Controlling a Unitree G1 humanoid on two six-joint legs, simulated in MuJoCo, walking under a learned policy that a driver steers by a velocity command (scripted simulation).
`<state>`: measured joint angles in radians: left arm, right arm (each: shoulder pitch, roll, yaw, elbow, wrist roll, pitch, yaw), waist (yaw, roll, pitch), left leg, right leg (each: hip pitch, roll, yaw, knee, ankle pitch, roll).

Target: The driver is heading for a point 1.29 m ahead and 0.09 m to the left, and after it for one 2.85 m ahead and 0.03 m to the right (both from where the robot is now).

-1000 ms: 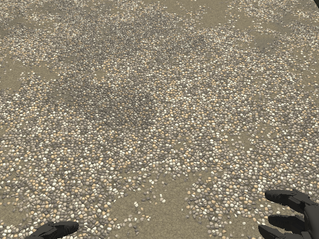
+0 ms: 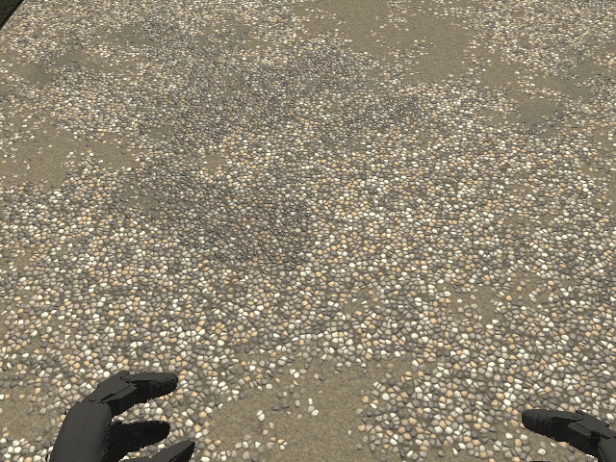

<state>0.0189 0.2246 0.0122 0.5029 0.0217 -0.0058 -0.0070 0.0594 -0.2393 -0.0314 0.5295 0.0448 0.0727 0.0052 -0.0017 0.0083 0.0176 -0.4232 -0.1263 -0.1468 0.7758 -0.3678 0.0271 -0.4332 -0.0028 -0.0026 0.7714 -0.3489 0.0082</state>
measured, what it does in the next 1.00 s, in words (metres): steps on the spot: left foot, then right foot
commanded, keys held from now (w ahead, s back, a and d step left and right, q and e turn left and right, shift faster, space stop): w+q+shift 0.14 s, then q+shift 0.28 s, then shift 0.02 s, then e+shift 0.56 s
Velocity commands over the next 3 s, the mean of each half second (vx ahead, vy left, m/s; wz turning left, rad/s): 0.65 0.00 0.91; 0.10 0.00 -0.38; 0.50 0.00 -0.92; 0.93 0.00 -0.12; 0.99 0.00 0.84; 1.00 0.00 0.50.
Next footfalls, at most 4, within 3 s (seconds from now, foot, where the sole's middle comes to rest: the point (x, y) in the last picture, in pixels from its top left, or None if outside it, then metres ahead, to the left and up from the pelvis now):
0.34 left None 0.09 0.15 -0.75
0.66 right None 0.13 0.00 -0.75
1.10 left None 0.06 0.23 -0.75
1.56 right None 0.06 -0.03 -0.75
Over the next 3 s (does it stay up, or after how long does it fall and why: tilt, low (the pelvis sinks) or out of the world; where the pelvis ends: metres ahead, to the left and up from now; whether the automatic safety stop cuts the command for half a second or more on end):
stays up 0.01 0.15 0.01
